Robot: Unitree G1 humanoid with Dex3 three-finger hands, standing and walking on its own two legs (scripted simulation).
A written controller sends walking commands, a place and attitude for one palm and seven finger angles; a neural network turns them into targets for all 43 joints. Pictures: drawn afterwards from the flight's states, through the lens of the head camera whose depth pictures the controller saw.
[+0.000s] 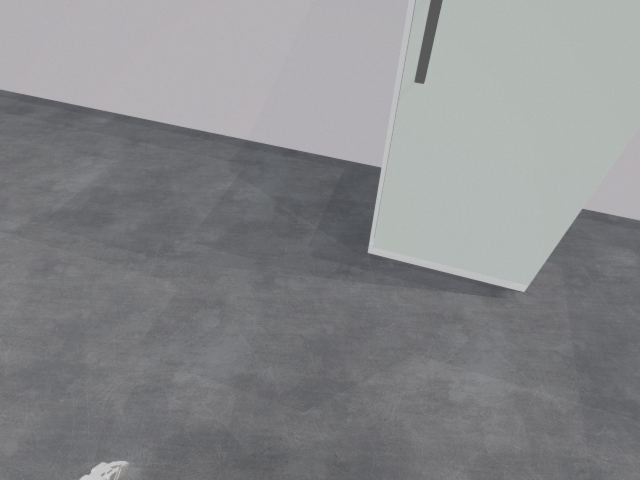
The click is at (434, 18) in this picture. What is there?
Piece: fridge door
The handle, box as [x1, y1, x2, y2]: [414, 0, 442, 83]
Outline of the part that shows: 442,0 430,1 414,81 415,82 423,83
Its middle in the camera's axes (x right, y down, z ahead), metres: +0.26 -0.49 +0.91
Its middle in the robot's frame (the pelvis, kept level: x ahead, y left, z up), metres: +1.04 -0.20 +0.15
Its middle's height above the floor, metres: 0.92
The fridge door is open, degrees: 0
